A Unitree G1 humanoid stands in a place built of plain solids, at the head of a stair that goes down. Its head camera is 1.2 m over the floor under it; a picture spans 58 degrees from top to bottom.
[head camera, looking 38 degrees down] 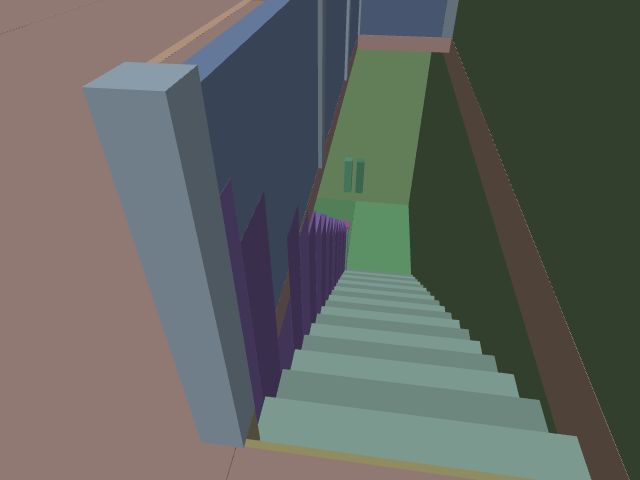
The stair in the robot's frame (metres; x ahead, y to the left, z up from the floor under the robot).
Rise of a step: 0.19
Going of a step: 0.25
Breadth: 1.05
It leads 8 degrees to the right of straight ahead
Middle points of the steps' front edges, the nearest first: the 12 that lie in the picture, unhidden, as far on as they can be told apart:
0.55 -0.29 0.00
0.80 -0.33 -0.19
1.05 -0.36 -0.37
1.29 -0.39 -0.56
1.54 -0.43 -0.74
1.79 -0.46 -0.93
2.04 -0.50 -1.11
2.28 -0.53 -1.30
2.53 -0.57 -1.48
2.78 -0.60 -1.67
3.03 -0.64 -1.85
3.27 -0.67 -2.04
